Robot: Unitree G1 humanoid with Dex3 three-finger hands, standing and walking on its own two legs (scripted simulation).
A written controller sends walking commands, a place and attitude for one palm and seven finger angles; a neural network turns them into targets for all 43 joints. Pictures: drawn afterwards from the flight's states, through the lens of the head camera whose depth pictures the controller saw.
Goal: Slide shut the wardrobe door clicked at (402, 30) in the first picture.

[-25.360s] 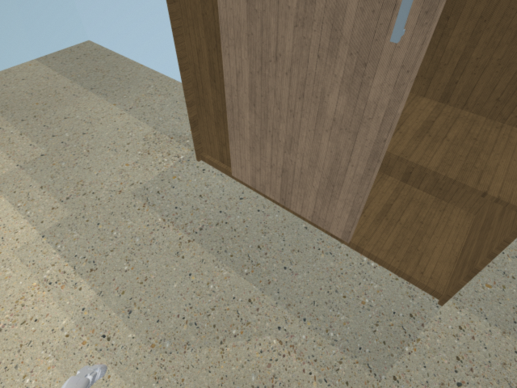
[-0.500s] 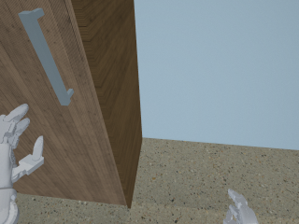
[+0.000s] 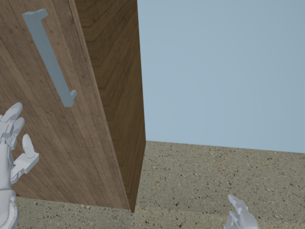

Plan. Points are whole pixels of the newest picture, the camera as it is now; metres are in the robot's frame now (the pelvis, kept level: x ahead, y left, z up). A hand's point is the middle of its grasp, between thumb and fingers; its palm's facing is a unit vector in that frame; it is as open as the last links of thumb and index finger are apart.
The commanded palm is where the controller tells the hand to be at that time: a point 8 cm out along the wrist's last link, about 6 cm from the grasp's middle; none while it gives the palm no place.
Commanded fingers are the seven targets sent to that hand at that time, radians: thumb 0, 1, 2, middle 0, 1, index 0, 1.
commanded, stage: step back with the hand held close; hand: left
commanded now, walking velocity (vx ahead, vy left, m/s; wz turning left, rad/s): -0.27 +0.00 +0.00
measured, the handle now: (56, 63) +0.37 +0.28 +0.27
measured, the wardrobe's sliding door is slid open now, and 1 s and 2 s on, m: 0.00 0.00 0.00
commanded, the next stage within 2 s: stop stepping back and stand still in 1.00 s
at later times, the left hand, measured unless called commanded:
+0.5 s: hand (12, 184) +0.13 +0.27 +0.17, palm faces +0.45 -0.76 -0.47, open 7.4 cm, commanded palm +0.07 +0.31 +0.18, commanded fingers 0.00 0.90 0.90 -0.20 -0.30 -0.20 -0.30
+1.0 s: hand out of the picture -0.01 +0.27 +0.18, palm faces +0.61 -0.65 -0.46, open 7.4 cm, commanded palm -0.10 +0.30 +0.18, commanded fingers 0.00 0.90 0.90 -0.20 -0.30 -0.20 -0.30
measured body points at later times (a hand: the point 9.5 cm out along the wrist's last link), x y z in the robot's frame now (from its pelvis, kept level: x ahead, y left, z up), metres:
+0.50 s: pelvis -0.07 +0.01 -0.01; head -0.07 +0.01 +0.44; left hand +0.10 +0.31 +0.19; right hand +0.09 -0.23 -0.09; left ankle -0.04 +0.14 -0.74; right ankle +0.02 -0.15 -0.74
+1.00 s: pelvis -0.18 -0.02 -0.04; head -0.18 -0.01 +0.41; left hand -0.05 +0.30 +0.21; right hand +0.00 -0.24 -0.12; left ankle -0.05 +0.15 -0.73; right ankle -0.11 -0.14 -0.74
